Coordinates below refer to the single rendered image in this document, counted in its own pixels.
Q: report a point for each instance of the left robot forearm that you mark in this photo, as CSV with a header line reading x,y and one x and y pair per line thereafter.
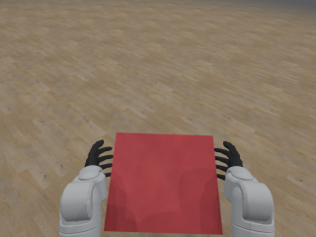
x,y
80,206

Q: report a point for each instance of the right robot forearm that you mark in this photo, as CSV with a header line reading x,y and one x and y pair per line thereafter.
x,y
252,204

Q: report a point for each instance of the robot left hand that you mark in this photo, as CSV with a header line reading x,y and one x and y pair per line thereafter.
x,y
94,159

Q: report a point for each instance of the robot right hand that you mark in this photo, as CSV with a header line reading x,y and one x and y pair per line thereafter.
x,y
232,154

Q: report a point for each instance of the carton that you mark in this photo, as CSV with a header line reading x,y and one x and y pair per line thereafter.
x,y
163,183

